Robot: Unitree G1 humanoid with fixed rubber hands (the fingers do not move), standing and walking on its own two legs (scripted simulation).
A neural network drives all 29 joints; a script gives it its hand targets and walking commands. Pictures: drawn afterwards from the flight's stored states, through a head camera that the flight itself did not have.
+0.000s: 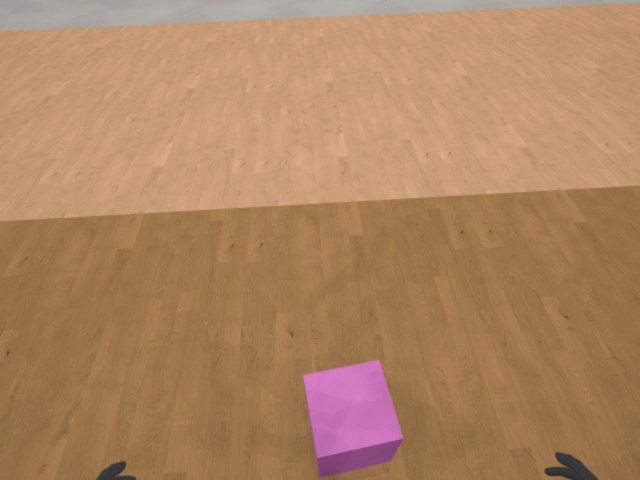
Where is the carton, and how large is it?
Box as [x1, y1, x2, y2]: [303, 360, 403, 477]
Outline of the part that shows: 378,360 303,375 307,406 320,477 389,461 392,458 403,438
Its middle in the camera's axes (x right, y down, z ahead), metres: +0.08 +0.50 +1.06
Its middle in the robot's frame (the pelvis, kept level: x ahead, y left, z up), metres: +0.37 -0.05 -0.66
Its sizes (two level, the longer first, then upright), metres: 0.210 0.200 0.250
